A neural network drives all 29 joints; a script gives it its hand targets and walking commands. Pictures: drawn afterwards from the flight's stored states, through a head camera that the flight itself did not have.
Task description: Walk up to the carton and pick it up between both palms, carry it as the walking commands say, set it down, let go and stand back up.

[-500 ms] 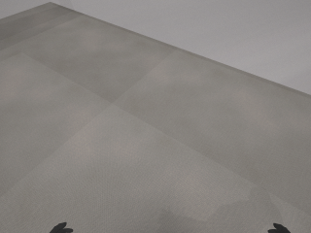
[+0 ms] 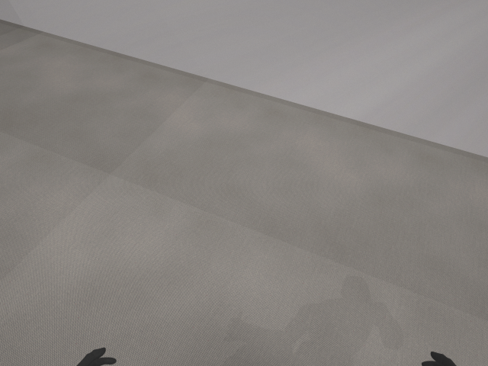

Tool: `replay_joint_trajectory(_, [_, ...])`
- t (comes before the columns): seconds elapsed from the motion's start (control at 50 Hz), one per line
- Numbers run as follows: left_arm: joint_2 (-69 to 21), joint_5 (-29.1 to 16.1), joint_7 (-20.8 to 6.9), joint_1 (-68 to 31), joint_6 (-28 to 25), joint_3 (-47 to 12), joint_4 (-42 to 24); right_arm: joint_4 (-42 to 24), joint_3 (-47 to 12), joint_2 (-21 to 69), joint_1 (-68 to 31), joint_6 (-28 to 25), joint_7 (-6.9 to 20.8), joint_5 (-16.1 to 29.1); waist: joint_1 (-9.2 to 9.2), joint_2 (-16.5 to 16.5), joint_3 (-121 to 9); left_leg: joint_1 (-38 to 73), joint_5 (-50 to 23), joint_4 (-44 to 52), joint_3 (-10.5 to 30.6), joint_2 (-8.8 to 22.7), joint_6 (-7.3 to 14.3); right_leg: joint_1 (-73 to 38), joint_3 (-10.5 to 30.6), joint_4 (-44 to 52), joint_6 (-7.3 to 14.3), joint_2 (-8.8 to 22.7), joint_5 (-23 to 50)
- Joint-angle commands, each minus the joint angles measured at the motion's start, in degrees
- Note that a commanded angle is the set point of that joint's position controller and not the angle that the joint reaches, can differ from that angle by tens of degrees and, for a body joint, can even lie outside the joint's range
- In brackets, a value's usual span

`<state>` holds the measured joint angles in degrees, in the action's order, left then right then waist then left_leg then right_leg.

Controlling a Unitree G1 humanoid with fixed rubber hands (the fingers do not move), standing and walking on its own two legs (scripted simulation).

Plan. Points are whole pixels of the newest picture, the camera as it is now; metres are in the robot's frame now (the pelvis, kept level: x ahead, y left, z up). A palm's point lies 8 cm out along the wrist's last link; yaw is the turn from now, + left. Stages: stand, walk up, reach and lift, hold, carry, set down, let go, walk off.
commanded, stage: walk up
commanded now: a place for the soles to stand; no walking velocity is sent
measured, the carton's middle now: out of the picture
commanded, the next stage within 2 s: none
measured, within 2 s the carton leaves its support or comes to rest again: neither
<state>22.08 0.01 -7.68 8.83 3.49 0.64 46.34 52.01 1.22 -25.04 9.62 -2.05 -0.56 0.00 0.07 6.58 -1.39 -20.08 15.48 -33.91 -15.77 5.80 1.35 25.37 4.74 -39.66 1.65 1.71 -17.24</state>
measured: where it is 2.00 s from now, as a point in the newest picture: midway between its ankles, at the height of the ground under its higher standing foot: outside the picture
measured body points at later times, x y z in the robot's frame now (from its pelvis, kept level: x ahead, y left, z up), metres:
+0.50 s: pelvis -0.01 -0.03 +0.01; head +0.03 +0.01 +0.46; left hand +0.18 +0.22 -0.12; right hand +0.03 -0.39 -0.05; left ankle +0.02 +0.08 -0.72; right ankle -0.04 -0.18 -0.68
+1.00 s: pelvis -0.01 -0.09 +0.01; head +0.03 -0.08 +0.46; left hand +0.25 +0.09 -0.11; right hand -0.10 -0.44 -0.07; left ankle +0.06 +0.00 -0.72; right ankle -0.06 -0.21 -0.69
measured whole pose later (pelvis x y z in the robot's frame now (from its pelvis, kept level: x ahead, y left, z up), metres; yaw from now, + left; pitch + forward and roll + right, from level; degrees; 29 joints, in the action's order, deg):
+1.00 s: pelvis -0.01 -0.09 +0.01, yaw -28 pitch +4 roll +0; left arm 21.8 0.0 -8.4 6.8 4.1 1.8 45.6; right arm 52.1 2.6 -26.1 12.2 -2.9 -1.2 0.0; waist 0.0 3.4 0.3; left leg -19.7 13.8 -30.2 -10.2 4.7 1.4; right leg 27.2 7.6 -46.3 0.0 -3.7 -16.0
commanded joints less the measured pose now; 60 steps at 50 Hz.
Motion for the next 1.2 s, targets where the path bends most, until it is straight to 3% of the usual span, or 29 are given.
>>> replay_joint_trajectory(0.0, [20.87,5.02,0.51,0.2,-1.98,8.31,-4.72,-5.4,5.66,-12.97,-2.99,-0.02,0.02,-0.65,3.63,6.34,-2.96,-11.52,12.6,-8.51,3.35,0.36,1.63,-10.14,21.1,27.92,8.03,7.86,-10.48])
replay_joint_trajectory(0.02, [22.51,5.02,0.93,-2.96,-1.8,8.78,-6.97,-5.83,5.17,-12.44,-4.68,0.36,-0.34,-0.99,4.07,6.4,1.19,-18.35,14.26,-15.45,7.47,-2.68,-0.23,-7.56,28.6,32.25,11.7,8.89,-21.07])
replay_joint_trajectory(0.04, [22.04,4.92,1.14,-3.29,-1.5,8.82,-7.08,-5.26,5.36,-13.33,-5.58,0.11,-0.48,-0.79,4.63,4.57,1.3,-16.58,14.07,-18.71,10.83,-2.16,-0.38,-4.28,28.89,32.76,14.41,9.07,-19.83])
replay_joint_trajectory(0.12, [17.17,3.48,1.39,-4.86,-1.42,6.85,-6.13,-2.05,5.11,-13.97,0.11,-1.66,-0.61,0.74,1.88,6.1,-4.02,-14.35,9.54,-13.53,13.2,-4.92,-1.45,-17.8,18.75,22.4,11.16,3.22,18.45])
replay_joint_trajectory(0.18, [15.6,3.34,1.35,-3.99,-0.99,6.11,-6.04,-1.23,4.51,-13.12,2.43,-1.82,-1.27,0.9,2.13,7.19,-8.88,-7.74,7.95,-4.39,13.56,-6.62,-1.28,-20.09,19.69,21.31,10.22,4.3,22.85])
replay_joint_trajectory(0.22, [14.52,2.83,1.19,-7.36,-0.53,5.56,-6.68,0.08,4.32,-12.41,7.18,-2.04,-1.59,0.6,-0.78,5.34,-11.42,4.98,0.69,9.07,13.06,-7.09,-0.26,-14.25,16.38,17.82,6.64,1.99,20.52])
replay_joint_trajectory(0.24, [12.98,2.3,0.96,-10.53,-0.41,5.21,-7.45,0.97,4.9,-13.49,10.98,-2.27,-1.68,-0.13,-3.7,1.55,-13.58,19.53,-4.27,17.21,15.92,-4.17,1.44,-3.35,11.93,13.56,1.73,-1.69,13.57])
replay_joint_trajectory(0.26, [8.56,2.14,1.06,-11.16,-0.7,4.3,-8.77,0.71,6.99,-19.73,12.37,-2.32,-1.65,-1.84,-5.96,-14.58,-14.52,31.75,4.97,24.03,30.73,10.28,5.12,13.22,3.0,2.66,-2.79,-9.22,2.89])
replay_joint_trajectory(0.28, [10.02,3.68,1.31,-8.18,-0.66,4.76,-8.49,-2.12,7.9,-23.99,5.09,-1.88,-1.59,-2.6,-2.9,-17.9,-10.25,25.27,7.15,25.82,39.03,25.85,8.94,18.4,3.08,-7.28,-3.63,-4.52,-7.65])
replay_joint_trajectory(0.3, [14.45,4.15,1.01,-6.46,-0.58,5.76,-7.0,-3.83,7.32,-22.69,-1.01,-2.05,-1.26,-2.26,-0.74,-12.04,-8.76,17.55,6.06,24.4,34.62,24.69,11.43,11.83,6.38,-11.18,-2.9,-0.04,-5.27])
replay_joint_trajectory(0.32, [15.14,3.38,0.43,-5.59,-0.6,6.17,-5.46,-4.25,7.18,-20.38,-2.76,-2.19,-1.04,-1.97,0.73,-11.54,-6.98,15.03,3.42,22.76,28.84,21.76,11.91,9.85,5.21,-13.46,-2.96,0.74,-2.44])
replay_joint_trajectory(0.38, [13.92,3.6,-0.73,-6.24,-0.99,6.43,-4.77,-3.99,7.01,-16.84,-1.44,-2.67,-1.28,-1.8,-0.2,-11.15,-3.27,16.25,-7.85,18.88,18.26,15.64,9.56,11.93,2.37,-16.68,-4.22,1.54,1.79])
replay_joint_trajectory(0.5, [11.11,3.37,-1.49,-8.0,-1.78,5.86,-5.41,-2.04,8.73,-19.3,3.95,-2.86,-0.85,-1.0,-3.77,-13.05,-4.8,20.98,-18.32,13.99,15.01,20.19,11.98,10.12,-1.42,-4.42,-4.32,3.9,-2.19])
replay_joint_trajectory(0.58, [12.13,3.74,-1.08,-1.91,-2.27,7.22,-4.14,-2.42,8.24,-18.61,1.56,-2.55,-0.27,-0.19,-0.26,-13.91,-8.45,11.85,-11.5,6.8,9.27,17.67,8.48,-5.1,-3.62,8.49,-1.61,2.03,1.71])
replay_joint_trajectory(0.6, [13.49,4.13,-0.74,0.9,-2.41,7.92,-3.48,-2.83,7.57,-17.21,-0.26,-2.26,-0.09,0.19,2.32,-11.5,-8.82,5.42,-5.22,2.44,7.42,13.65,5.67,-12.5,-1.4,13.31,0.78,0.65,5.08])
replay_joint_trajectory(0.64, [21.31,4.82,0.46,2.85,-2.07,9.7,-3.15,-5.29,5.09,-11.9,-1.63,-1.45,-0.21,0.18,4.13,9.09,-3.17,-18.92,19.4,-15.74,3.71,-2.68,0.09,-21.73,24.68,26.57,8.86,7.7,6.21])
replay_joint_trajectory(0.66, [22.25,4.35,0.98,-0.55,-1.48,9.89,-5.27,-5.78,4.57,-12.09,-3.61,-1.12,-0.72,-0.34,3.87,8.9,1.1,-24.06,19.34,-19.35,9.54,-3.52,-1.24,-17.87,29.62,28.8,12.12,8.01,0.73])
replay_joint_trajectory(0.7, [19.78,3.79,1.15,-2.79,-0.79,8.88,-6.54,-3.8,5.1,-14.65,-2.97,-1.73,-0.98,0.95,3.05,3.93,0.68,-21.01,14.95,-15.91,13.11,-2.25,-1.41,-16.4,24.91,24.32,13.83,5.16,7.1])
replay_joint_trajectory(0.76, [16.87,3.48,0.67,-3.39,-0.97,7.6,-7.52,-1.24,5.23,-14.97,2.01,-2.66,-1.48,1.44,1.94,7.8,-6.62,-11.55,7.76,-7.57,13.54,-4.87,-2.07,-17.6,23.21,21.32,12.0,2.99,22.3])
replay_joint_trajectory(0.82, [13.8,3.18,0.36,-8.46,-0.49,6.51,-8.53,1.39,5.05,-13.72,8.69,-3.03,-1.97,1.23,-1.8,4.42,-11.26,7.18,-2.11,7.84,13.5,-5.18,-0.42,-8.1,18.01,15.48,8.42,-0.77,18.59])
replay_joint_trajectory(0.84, [11.56,2.92,0.25,-12.32,-0.55,5.89,-10.07,2.56,5.92,-15.46,13.18,-3.21,-2.07,0.53,-5.29,-1.9,-13.17,21.88,-5.81,14.69,18.28,-0.59,1.53,4.95,13.85,9.32,4.76,-4.04,9.14])
replay_joint_trajectory(0.86, [7.08,3.17,0.33,-13.41,-1.1,5.03,-11.77,2.22,8.33,-22.08,13.95,-3.15,-2.39,-1.17,-7.35,-17.75,-13.38,30.59,6.76,23.44,34.09,16.02,6.16,18.82,3.56,-2.7,0.14,-10.4,-2.55])
replay_joint_trajectory(0.88, [10.32,5.05,0.3,-10.27,-1.42,5.59,-11.27,-0.71,8.93,-25.24,7.4,-3.06,-2.41,-1.46,-4.98,-13.84,-10.58,24.07,12.46,25.11,37.74,28.02,10.4,20.14,5.04,-11.12,-2.33,-1.77,-4.88])
replay_joint_trajectory(0.92, [15.41,3.89,-0.91,-5.19,-1.36,7.22,-7.01,-2.95,8.32,-22.03,-0.65,-3.53,-1.66,-1.1,-0.64,-9.66,-6.65,15.36,9.63,22.31,27.76,23.75,11.74,13.72,4.87,-12.99,-2.42,2.28,0.93])
replay_joint_trajectory(0.98, [14.07,4.0,-2.06,-6.14,-1.86,7.62,-7.12,-2.76,8.24,-18.98,2.32,-3.73,-1.59,-0.9,-2.4,-10.93,-4.64,17.06,-1.36,19.01,18.27,19.28,10.28,13.15,3.18,-12.67,-3.63,2.69,2.67])
replay_joint_trajectory(1.06, [12.82,3.96,-2.46,-7.2,-2.08,7.19,-7.9,-2.72,8.87,-20.16,3.35,-4.04,-0.85,-0.53,-2.89,-12.3,-4.51,19.04,-7.71,15.94,13.4,21.62,10.8,11.65,-0.08,-6.1,-3.39,4.93,0.39])
replay_joint_trajectory(1.14, [12.98,3.86,-1.56,-0.69,-2.37,8.31,-5.76,-2.83,8.3,-19.58,0.22,-3.59,0.04,0.54,0.86,-13.31,-8.05,12.83,-6.91,6.3,6.77,17.54,7.47,-2.02,-3.81,7.86,-0.33,2.11,1.53])
replay_joint_trajectory(1.16, [14.44,4.33,-1.08,2.29,-2.55,8.95,-4.73,-3.28,7.39,-18.04,-0.89,-3.24,0.25,0.89,3.29,-8.91,-8.04,5.82,-2.35,-1.43,3.94,12.24,4.57,-10.03,-0.74,13.93,2.13,0.08,3.73])
replay_joint_trajectory(1.18, [19.57,5.05,-0.27,5.88,-2.53,10.38,-3.41,-4.8,6.04,-15.32,-0.67,-2.87,0.32,1.11,5.19,4.27,-6.91,-7.44,7.93,-14.56,2.05,3.87,1.16,-18.26,11.83,18.94,6.31,1.63,6.79])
